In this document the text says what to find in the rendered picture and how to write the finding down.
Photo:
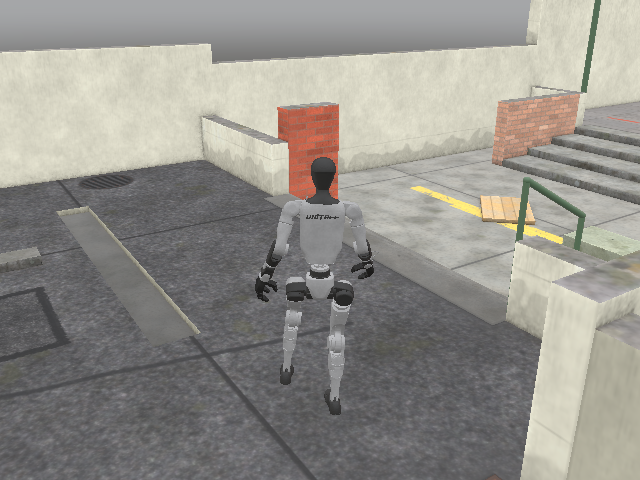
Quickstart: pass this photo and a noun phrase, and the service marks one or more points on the right robot hand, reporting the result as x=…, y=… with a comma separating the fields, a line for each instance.
x=366, y=274

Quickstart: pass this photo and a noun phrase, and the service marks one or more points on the robot left upper arm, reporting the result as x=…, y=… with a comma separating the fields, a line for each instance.
x=290, y=210

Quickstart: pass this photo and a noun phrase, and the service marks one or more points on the robot right upper arm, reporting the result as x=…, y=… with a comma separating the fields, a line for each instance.
x=353, y=212

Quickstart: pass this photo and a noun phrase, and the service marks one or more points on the robot thigh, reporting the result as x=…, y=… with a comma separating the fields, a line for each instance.
x=295, y=292
x=343, y=295

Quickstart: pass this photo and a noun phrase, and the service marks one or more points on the robot right thigh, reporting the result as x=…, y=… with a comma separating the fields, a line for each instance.
x=343, y=295

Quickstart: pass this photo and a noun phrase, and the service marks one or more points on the robot right forearm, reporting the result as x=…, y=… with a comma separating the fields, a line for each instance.
x=366, y=259

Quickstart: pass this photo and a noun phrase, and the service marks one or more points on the robot left forearm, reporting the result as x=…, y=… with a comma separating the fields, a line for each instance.
x=270, y=264

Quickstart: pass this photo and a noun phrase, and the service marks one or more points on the robot left thigh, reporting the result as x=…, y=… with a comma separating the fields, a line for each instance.
x=295, y=292

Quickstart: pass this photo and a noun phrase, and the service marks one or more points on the left robot hand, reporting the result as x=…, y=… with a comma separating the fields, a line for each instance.
x=260, y=287

